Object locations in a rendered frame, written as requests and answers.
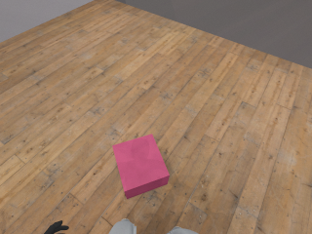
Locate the robot left thigh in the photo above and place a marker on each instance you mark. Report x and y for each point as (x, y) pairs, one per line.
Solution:
(123, 227)

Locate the left robot hand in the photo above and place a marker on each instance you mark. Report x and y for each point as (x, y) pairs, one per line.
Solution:
(56, 227)

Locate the carton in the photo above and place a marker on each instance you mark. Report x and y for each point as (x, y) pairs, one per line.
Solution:
(140, 165)

